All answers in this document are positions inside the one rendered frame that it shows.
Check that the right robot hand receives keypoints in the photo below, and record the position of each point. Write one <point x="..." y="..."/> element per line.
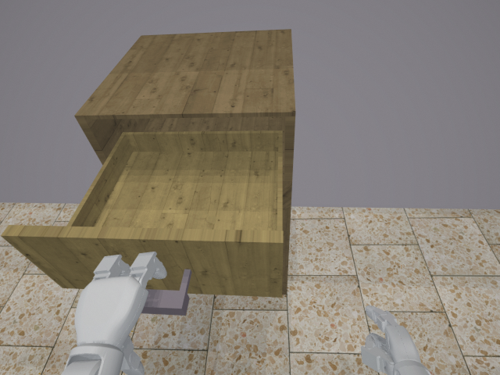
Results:
<point x="381" y="354"/>

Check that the left robot hand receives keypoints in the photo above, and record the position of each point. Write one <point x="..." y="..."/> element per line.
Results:
<point x="109" y="307"/>

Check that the drawer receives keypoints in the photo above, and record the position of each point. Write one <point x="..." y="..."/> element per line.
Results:
<point x="207" y="201"/>

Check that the handle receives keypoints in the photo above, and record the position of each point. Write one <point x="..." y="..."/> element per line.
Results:
<point x="169" y="302"/>

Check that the cabinet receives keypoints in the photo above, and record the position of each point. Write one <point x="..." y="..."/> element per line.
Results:
<point x="221" y="81"/>

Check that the robot left forearm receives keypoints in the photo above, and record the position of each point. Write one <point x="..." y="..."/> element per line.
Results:
<point x="94" y="359"/>

